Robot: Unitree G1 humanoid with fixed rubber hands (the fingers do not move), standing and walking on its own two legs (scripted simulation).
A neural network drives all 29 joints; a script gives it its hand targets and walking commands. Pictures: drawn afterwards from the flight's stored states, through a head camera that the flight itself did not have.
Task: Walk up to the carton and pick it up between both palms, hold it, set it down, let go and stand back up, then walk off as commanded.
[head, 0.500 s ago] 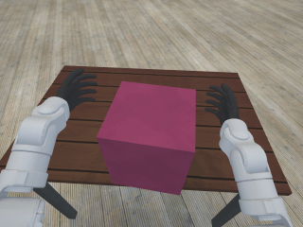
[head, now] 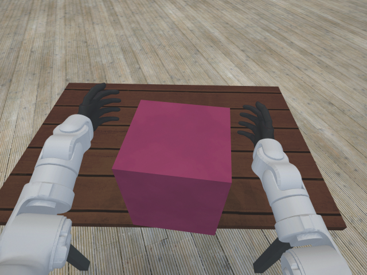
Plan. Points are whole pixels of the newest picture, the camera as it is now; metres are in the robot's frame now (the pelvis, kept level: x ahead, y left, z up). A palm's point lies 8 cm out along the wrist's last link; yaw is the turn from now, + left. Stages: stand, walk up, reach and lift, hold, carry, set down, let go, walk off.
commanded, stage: reach and lift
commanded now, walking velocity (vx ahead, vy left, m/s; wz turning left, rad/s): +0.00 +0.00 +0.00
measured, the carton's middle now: (178, 169) +0.36 +0.01 +0.02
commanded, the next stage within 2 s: none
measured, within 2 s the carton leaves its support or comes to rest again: neither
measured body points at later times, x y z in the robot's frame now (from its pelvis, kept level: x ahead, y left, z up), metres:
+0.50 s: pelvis +0.00 +0.00 +0.00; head +0.01 +0.00 +0.45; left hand +0.41 +0.19 +0.08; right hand +0.37 -0.15 +0.06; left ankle +0.03 +0.13 -0.73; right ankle +0.02 -0.12 -0.73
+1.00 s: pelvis +0.01 +0.00 +0.00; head +0.00 +0.00 +0.45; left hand +0.41 +0.17 +0.08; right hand +0.37 -0.14 +0.06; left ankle +0.03 +0.13 -0.73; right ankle +0.02 -0.12 -0.73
